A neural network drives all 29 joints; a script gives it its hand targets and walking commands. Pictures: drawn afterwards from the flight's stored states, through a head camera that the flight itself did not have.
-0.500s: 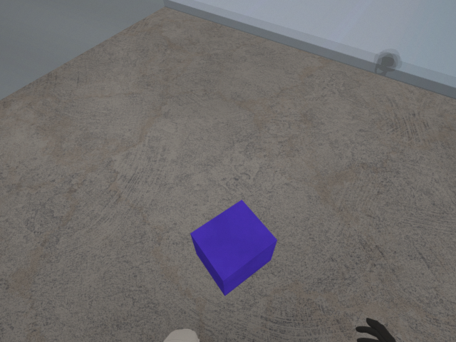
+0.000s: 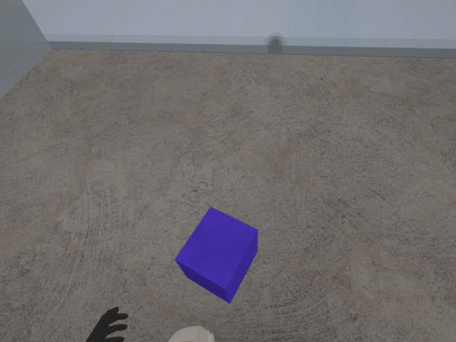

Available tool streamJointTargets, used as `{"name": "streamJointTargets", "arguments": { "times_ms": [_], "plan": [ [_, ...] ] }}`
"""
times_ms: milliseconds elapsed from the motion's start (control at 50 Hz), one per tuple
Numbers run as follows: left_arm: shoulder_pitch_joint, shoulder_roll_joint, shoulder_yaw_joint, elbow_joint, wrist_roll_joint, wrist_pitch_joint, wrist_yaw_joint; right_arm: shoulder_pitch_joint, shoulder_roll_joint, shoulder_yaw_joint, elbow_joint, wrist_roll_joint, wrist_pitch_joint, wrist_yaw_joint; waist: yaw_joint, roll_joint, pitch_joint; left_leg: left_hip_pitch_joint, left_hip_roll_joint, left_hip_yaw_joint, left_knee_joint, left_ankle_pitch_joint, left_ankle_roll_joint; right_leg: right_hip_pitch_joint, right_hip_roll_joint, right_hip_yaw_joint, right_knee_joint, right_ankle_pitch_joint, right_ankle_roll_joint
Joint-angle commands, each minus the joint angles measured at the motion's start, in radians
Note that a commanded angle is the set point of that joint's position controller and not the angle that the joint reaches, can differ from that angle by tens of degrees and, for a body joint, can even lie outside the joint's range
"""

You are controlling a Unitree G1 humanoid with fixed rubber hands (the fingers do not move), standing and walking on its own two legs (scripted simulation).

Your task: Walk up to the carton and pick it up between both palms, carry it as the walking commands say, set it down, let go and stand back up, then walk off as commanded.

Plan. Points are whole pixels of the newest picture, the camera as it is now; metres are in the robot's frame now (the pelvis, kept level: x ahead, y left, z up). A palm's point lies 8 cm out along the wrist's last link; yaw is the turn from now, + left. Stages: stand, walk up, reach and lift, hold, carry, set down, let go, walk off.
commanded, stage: walk off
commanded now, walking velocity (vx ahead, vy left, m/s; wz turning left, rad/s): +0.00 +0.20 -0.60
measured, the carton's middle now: (220, 254) +0.50 +0.10 -0.65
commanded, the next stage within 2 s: none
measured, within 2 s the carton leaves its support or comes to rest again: neither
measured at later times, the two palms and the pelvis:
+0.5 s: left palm (39, 323) +0.17 +0.40 -0.11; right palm out of the picture +0.04 -0.12 -0.09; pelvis +0.01 +0.15 +0.01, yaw -18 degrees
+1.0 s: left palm (22, 267) +0.27 +0.45 -0.07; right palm out of the picture +0.00 -0.04 -0.11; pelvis +0.05 +0.24 +0.01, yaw -35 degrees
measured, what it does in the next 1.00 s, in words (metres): steps to the left, turning right: left foot, then right foot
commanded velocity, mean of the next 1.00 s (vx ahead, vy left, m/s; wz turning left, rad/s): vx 0.00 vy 0.20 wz -0.60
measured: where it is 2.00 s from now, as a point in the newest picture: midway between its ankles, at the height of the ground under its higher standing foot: (145, 336)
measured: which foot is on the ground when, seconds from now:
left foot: up 0.00-0.30, down 0.32-0.68, up 0.70-1.00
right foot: down 0.00-0.32, up 0.34-0.66, down 0.68-1.00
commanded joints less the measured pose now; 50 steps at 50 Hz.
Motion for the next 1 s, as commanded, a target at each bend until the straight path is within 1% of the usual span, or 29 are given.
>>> {"name": "streamJointTargets", "arguments": {
  "times_ms": [0,60,160,200,240,260,280,300,320,340,360,380,420,480,520,560,600,620,640,660,680,700,720,740,760,800,860,940,980],
  "plan": [
    [0.029,0.205,0.057,-0.051,0.001,-0.010,0.008,-0.027,-0.107,-0.030,-0.082,-0.004,-0.006,0.024,0.024,-0.179,-0.025,-0.156,0.048,-0.122,0.102,0.130,-0.037,0.119,-0.277,0.284,-0.248,0.545,-0.090],
    [0.055,0.221,0.062,-0.040,0.006,-0.025,0.003,-0.034,-0.070,-0.021,-0.090,0.008,-0.001,0.041,0.026,-0.175,-0.070,-0.104,0.023,-0.103,0.071,0.180,-0.032,0.091,-0.236,0.248,-0.223,0.531,-0.066],
    [0.107,0.272,0.091,-0.027,0.017,-0.011,-0.004,-0.128,-0.049,-0.013,-0.134,0.018,0.005,0.049,0.077,-0.286,-0.025,-0.044,-0.014,-0.080,-0.166,0.133,-0.036,0.017,-0.201,0.305,-0.244,0.186,-0.060],
    [0.090,0.296,0.102,-0.035,0.017,-0.006,-0.007,-0.136,-0.055,-0.016,-0.140,0.017,0.002,0.044,0.077,-0.304,-0.026,0.035,-0.029,-0.075,-0.265,0.071,-0.025,-0.022,-0.210,0.342,-0.236,0.143,-0.059],
    [0.049,0.308,0.107,-0.047,0.018,-0.005,-0.007,-0.077,-0.068,-0.023,-0.125,0.017,-0.002,0.031,0.044,-0.317,-0.041,0.172,-0.036,-0.084,-0.412,0.060,-0.003,-0.069,-0.226,0.386,-0.206,0.208,-0.030],
    [0.028,0.298,0.103,-0.052,0.015,-0.006,-0.005,-0.009,-0.070,-0.028,-0.099,0.015,-0.008,0.021,0.004,-0.289,-0.047,0.284,-0.034,-0.077,-0.569,0.158,0.014,-0.107,-0.212,0.384,-0.155,0.230,0.004],
    [0.058,0.250,0.087,-0.048,0.011,-0.013,-0.004,0.037,-0.096,-0.037,-0.077,0.005,-0.019,0.010,-0.015,-0.216,-0.059,0.416,-0.009,-0.071,-0.667,0.197,0.026,-0.174,-0.164,0.353,-0.078,0.202,0.040],
    [0.124,0.163,0.068,-0.043,0.022,-0.017,-0.007,0.086,-0.164,-0.048,-0.070,-0.008,-0.032,0.008,-0.013,-0.004,-0.113,0.534,0.176,-0.233,-0.746,0.129,0.047,-0.256,-0.051,0.245,0.121,-0.050,0.069],
    [0.131,0.077,0.052,-0.084,0.022,-0.015,0.004,0.013,-0.306,-0.066,-0.107,0.005,-0.030,0.013,0.008,0.325,-0.124,0.446,0.404,-0.406,-0.756,0.270,0.164,-0.395,0.094,0.074,0.348,-0.353,0.107],
    [0.049,0.138,0.061,-0.081,0.019,-0.002,0.017,0.005,-0.247,-0.053,-0.115,0.007,-0.033,0.023,-0.038,0.316,-0.115,0.328,0.368,-0.378,-0.784,0.296,0.231,-0.360,0.015,0.094,0.556,-0.343,0.086],
    [0.013,0.176,0.073,-0.074,0.009,0.005,0.011,-0.044,-0.147,-0.025,-0.119,0.005,-0.038,0.024,-0.014,0.218,-0.061,0.250,0.299,-0.281,-0.769,0.304,0.217,-0.343,0.015,0.111,0.622,-0.263,0.068],
    [0.041,0.191,0.081,-0.048,0.004,0.009,0.000,-0.097,-0.108,-0.013,-0.125,0.006,-0.038,0.022,0.021,0.166,-0.041,0.225,0.242,-0.189,-0.749,0.337,0.197,-0.316,0.013,0.102,0.656,-0.188,0.070],
    [0.094,0.187,0.084,-0.015,0.004,0.016,-0.023,-0.125,-0.097,-0.014,-0.131,0.010,-0.043,0.001,0.048,0.166,-0.051,0.255,0.191,-0.090,-0.703,0.435,0.199,-0.290,0.010,0.054,0.686,-0.119,0.094],
    [0.035,0.137,0.066,-0.024,0.001,0.020,-0.032,-0.071,-0.079,-0.012,-0.118,0.005,-0.043,-0.017,0.010,0.154,-0.039,0.327,0.211,-0.087,-0.694,0.416,0.235,-0.308,-0.001,0.002,0.557,-0.121,0.105],
    [-0.014,0.105,0.051,-0.044,0.000,0.022,-0.033,-0.037,-0.079,-0.011,-0.105,0.002,-0.042,-0.019,-0.012,0.158,-0.041,0.349,0.230,-0.081,-0.676,0.435,0.254,-0.266,-0.011,-0.025,0.424,-0.170,0.090],
    [-0.040,0.081,0.039,-0.061,-0.005,0.019,-0.032,-0.006,-0.091,-0.014,-0.085,-0.004,-0.042,-0.017,-0.026,0.155,-0.058,0.351,0.251,-0.072,-0.644,0.538,0.263,-0.179,-0.004,-0.049,0.282,-0.217,0.063],
    [-0.018,0.064,0.030,-0.059,-0.010,0.011,-0.029,0.010,-0.106,-0.018,-0.063,-0.004,-0.038,-0.017,-0.017,0.140,-0.076,0.354,0.257,-0.056,-0.598,0.623,0.262,-0.099,0.007,-0.067,0.153,-0.174,0.043],
    [0.000,0.060,0.026,-0.056,-0.010,0.004,-0.027,0.011,-0.110,-0.019,-0.055,-0.002,-0.036,-0.017,0.001,0.111,-0.085,0.324,0.239,-0.022,-0.550,0.608,0.243,-0.030,0.013,-0.077,0.050,-0.099,0.035],
    [0.037,0.063,0.024,-0.050,-0.004,-0.008,-0.022,0.010,-0.115,-0.023,-0.048,0.003,-0.033,-0.018,0.035,0.070,-0.093,0.251,0.212,0.028,-0.481,0.534,0.198,0.087,0.007,-0.070,-0.113,0.058,0.033],
    [0.110,0.128,0.043,-0.040,0.010,-0.020,-0.014,0.031,-0.104,-0.020,-0.047,0.005,-0.036,-0.021,0.082,-0.038,-0.123,0.063,0.161,0.082,-0.330,0.372,0.119,0.307,-0.112,0.095,-0.241,0.129,0.028],
    [0.147,0.308,0.089,-0.067,0.017,-0.022,-0.003,0.020,-0.031,-0.006,-0.125,0.006,-0.041,-0.012,0.092,-0.395,-0.109,-0.275,0.030,0.095,-0.081,-0.205,0.025,0.421,-0.541,0.609,-0.261,0.486,-0.095],
    [0.239,0.317,0.101,-0.036,-0.003,-0.006,0.011,-0.101,-0.114,-0.019,-0.146,-0.008,-0.022,-0.009,0.163,-0.249,-0.114,-0.240,0.052,-0.064,0.049,-0.193,0.000,0.308,-0.564,0.586,-0.239,0.676,-0.216],
    [0.210,0.261,0.083,-0.029,-0.003,0.002,0.017,-0.127,-0.119,-0.024,-0.152,0.004,-0.010,-0.001,0.130,-0.187,-0.049,-0.242,0.055,-0.091,0.130,-0.109,-0.023,0.240,-0.498,0.509,-0.240,0.639,-0.216],
    [0.125,0.229,0.070,-0.039,-0.003,0.006,0.017,-0.117,-0.106,-0.025,-0.134,0.010,-0.008,0.007,0.076,-0.141,0.007,-0.237,0.065,-0.118,0.119,-0.003,-0.031,0.174,-0.415,0.419,-0.267,0.548,-0.164],
    [0.059,0.221,0.064,-0.056,-0.007,0.003,0.015,-0.097,-0.107,-0.028,-0.125,0.003,-0.004,0.014,0.043,-0.165,0.014,-0.217,0.068,-0.124,0.106,0.064,-0.032,0.153,-0.346,0.357,-0.265,0.512,-0.116],
    [0.022,0.206,0.055,-0.063,-0.002,-0.012,0.009,-0.039,-0.104,-0.028,-0.100,-0.001,0.003,0.032,0.024,-0.177,-0.042,-0.146,0.040,-0.107,0.122,0.151,-0.034,0.131,-0.266,0.269,-0.237,0.575,-0.076],
    [0.050,0.231,0.062,-0.047,0.002,-0.026,0.002,-0.056,-0.068,-0.020,-0.112,0.010,0.006,0.045,0.032,-0.183,-0.070,-0.106,0.022,-0.094,0.070,0.191,-0.034,0.099,-0.232,0.249,-0.217,0.529,-0.058],
    [0.095,0.271,0.087,-0.033,0.014,-0.015,-0.004,-0.135,-0.055,-0.016,-0.149,0.018,0.010,0.050,0.077,-0.282,-0.028,-0.073,-0.008,-0.074,-0.124,0.150,-0.040,0.043,-0.202,0.301,-0.239,0.237,-0.057],
    [0.085,0.294,0.099,-0.037,0.015,-0.008,-0.008,-0.150,-0.058,-0.018,-0.158,0.019,0.007,0.047,0.083,-0.305,-0.028,-0.007,-0.025,-0.071,-0.218,0.093,-0.033,0.008,-0.201,0.332,-0.235,0.155,-0.057]
  ]
}}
